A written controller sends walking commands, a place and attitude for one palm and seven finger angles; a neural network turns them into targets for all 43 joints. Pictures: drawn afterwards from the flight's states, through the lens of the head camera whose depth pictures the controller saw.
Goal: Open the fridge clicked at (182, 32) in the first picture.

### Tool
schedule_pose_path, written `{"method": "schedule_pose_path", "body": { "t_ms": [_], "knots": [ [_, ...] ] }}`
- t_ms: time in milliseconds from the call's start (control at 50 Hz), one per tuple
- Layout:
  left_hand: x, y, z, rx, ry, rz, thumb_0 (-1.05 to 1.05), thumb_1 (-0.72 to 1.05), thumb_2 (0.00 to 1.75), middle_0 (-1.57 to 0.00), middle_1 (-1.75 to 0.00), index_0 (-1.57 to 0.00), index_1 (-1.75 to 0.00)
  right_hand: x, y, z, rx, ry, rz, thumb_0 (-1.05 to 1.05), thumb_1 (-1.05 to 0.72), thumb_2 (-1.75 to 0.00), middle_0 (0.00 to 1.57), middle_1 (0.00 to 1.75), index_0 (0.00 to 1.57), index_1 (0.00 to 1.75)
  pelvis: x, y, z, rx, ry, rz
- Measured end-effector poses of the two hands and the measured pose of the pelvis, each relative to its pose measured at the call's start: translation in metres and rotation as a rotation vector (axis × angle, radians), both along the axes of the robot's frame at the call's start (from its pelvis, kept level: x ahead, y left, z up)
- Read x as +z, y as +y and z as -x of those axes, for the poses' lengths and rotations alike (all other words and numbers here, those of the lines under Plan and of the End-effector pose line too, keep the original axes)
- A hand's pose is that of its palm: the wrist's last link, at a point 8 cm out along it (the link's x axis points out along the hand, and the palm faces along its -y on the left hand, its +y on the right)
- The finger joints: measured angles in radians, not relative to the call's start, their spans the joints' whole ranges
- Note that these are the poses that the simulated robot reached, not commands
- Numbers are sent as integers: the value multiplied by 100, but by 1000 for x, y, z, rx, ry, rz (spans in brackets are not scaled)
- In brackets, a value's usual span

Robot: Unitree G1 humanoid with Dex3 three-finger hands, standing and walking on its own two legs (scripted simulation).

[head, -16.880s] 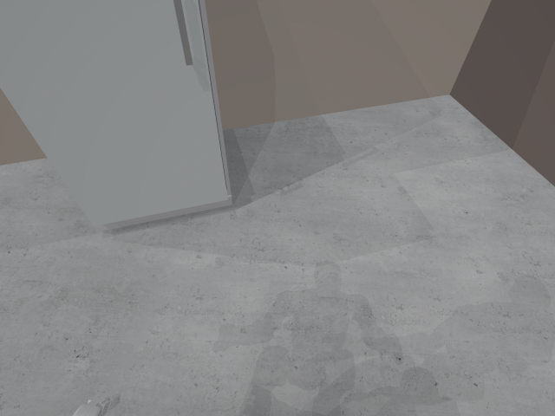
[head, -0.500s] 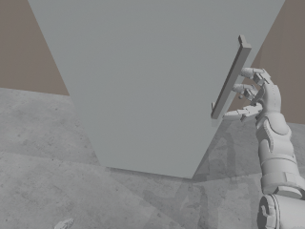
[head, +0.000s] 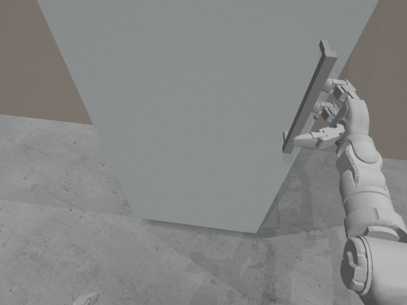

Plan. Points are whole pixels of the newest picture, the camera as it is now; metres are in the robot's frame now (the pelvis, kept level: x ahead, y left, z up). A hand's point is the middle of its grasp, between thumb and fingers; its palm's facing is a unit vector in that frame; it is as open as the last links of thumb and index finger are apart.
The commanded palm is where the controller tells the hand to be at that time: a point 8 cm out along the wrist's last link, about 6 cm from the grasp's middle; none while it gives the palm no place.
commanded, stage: feel for the door with the fingertips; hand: right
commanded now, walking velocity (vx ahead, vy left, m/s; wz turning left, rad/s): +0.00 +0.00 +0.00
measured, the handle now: (302, 104) +0.50 -0.14 +0.14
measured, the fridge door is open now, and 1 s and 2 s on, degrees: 0 0 0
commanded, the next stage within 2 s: slide the fingers in behind the handle in 0.02 s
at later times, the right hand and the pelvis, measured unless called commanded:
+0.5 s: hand (315, 116) +0.46 -0.16 +0.15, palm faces +0.02 +1.00 +0.00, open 13.9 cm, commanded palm +0.43 -0.20 +0.15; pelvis +0.00 +0.00 +0.00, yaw +1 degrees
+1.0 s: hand (301, 119) +0.45 -0.13 +0.15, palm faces +0.01 +1.00 +0.01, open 14.0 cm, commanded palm +0.42 -0.18 +0.15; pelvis +0.01 +0.00 +0.00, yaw +1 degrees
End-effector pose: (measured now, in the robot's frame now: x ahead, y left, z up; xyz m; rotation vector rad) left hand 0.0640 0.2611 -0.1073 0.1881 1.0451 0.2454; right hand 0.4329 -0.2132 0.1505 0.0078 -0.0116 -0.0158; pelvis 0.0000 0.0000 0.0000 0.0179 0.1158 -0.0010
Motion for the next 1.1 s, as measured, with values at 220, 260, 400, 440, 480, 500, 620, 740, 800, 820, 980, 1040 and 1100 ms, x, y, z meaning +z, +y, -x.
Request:
{"method": "schedule_pose_path", "body": {
  "t_ms": [220,260,400,440,480,500,620,740,800,820,980,1040,1100],
  "knots": [
    [-6,1,32,37,71,0,1,91,90,-20,-30,-20,-30,-2,-2,-6,-11,-14,7,-1,50,-30,37,126,36,124,-2,-1,3,6,15,-2],
    [-6,0,35,40,74,4,1,91,90,-20,-30,-20,-30,-2,-1,-6,-13,-15,10,-1,50,-30,37,125,35,123,-2,-1,4,7,15,-2],
    [-7,-4,33,39,58,14,1,91,90,-20,-30,-20,-30,-2,0,-5,-11,-16,9,-1,50,-30,35,124,33,122,-2,-1,5,10,15,-2],
    [-6,-5,30,36,48,15,1,91,90,-20,-30,-20,-30,-2,0,-4,-11,-16,9,-1,50,-30,34,124,33,122,-2,-2,5,10,16,-3],
    [-6,-5,26,33,37,17,1,91,90,-20,-30,-20,-30,-3,1,-3,-10,-17,5,-1,50,-30,34,123,32,122,-2,-2,4,12,16,-2],
    [-5,-5,24,33,31,17,1,91,90,-20,-30,-20,-30,-3,1,-2,-9,-19,4,-1,50,-30,33,123,32,122,-2,-2,4,14,15,-2],
    [-1,-6,8,20,-12,18,1,91,90,-20,-30,-20,-30,-6,8,2,4,-18,-2,-1,50,-30,31,121,31,121,-1,-3,1,15,7,-1],
    [2,-7,-8,6,-46,16,1,91,90,-20,-30,-20,-30,-6,12,2,-5,-22,4,-1,50,-30,31,121,30,120,-1,-3,-1,13,2,0],
    [2,-8,-13,0,-54,21,1,91,90,-20,-30,-20,-30,-4,14,2,-1,-28,4,-1,50,-30,31,120,30,120,0,-3,-3,13,1,1],
    [2,-8,-15,-1,-55,23,1,91,90,-20,-30,-20,-30,-4,16,2,1,-28,4,-1,50,-30,31,120,30,120,0,-3,-4,13,1,1],
    [1,-11,-23,-12,-63,43,1,91,90,-20,-30,-20,-30,-3,27,6,7,-25,1,-1,50,-30,30,120,30,120,1,-2,-8,14,-7,5],
    [1,-11,-25,-14,-64,47,1,91,90,-20,-30,-20,-30,-5,29,8,1,-17,2,-1,50,-30,31,120,30,120,1,0,-9,13,-11,7],
    [1,-10,-26,-13,-62,46,1,91,90,-20,-30,-20,-30,-5,30,8,-6,-12,2,-1,50,-30,31,120,30,120,2,1,-9,12,-14,7]
  ]
}}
